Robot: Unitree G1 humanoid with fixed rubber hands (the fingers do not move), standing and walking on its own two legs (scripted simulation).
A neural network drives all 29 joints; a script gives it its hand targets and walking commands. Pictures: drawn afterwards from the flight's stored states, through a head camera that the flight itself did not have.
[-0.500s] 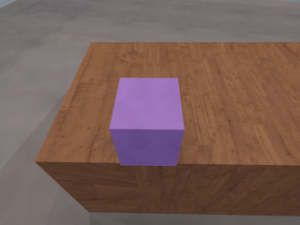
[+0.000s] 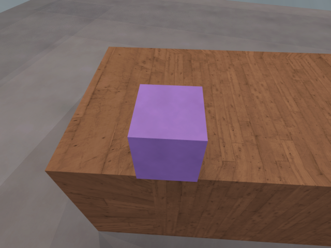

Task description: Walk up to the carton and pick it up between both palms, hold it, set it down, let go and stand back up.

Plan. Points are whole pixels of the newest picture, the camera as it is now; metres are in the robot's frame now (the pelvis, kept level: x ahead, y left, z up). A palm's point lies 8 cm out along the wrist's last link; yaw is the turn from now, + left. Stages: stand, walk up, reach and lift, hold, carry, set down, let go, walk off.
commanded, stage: walk up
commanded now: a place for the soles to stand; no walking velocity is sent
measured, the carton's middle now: (168, 133) +0.43 +0.02 +0.01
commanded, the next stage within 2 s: reach and lift in 0.44 s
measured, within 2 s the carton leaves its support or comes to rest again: neither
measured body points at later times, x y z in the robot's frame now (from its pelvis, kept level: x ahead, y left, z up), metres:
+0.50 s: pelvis -0.01 +0.00 -0.01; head +0.00 +0.01 +0.44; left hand -0.02 +0.26 -0.16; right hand +0.03 -0.24 -0.16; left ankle +0.00 +0.16 -0.74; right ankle -0.02 -0.09 -0.74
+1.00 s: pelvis -0.03 +0.02 +0.00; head +0.03 +0.03 +0.44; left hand +0.13 +0.25 -0.11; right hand +0.15 -0.22 -0.10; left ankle +0.00 +0.16 -0.74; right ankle -0.02 -0.09 -0.74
